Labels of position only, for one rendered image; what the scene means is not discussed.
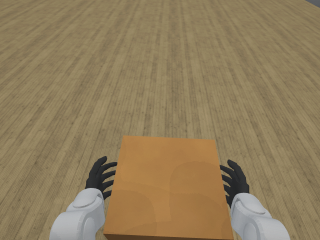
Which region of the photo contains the right robot forearm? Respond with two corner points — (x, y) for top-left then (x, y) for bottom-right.
(230, 193), (291, 240)

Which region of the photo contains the left robot hand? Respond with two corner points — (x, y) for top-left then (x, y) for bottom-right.
(85, 156), (118, 200)

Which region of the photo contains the right robot hand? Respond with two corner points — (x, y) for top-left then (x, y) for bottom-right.
(219, 159), (250, 209)

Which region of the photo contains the carton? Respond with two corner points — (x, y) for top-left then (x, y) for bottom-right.
(103, 135), (234, 240)

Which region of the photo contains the left robot forearm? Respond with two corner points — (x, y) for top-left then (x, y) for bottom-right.
(49, 188), (105, 240)

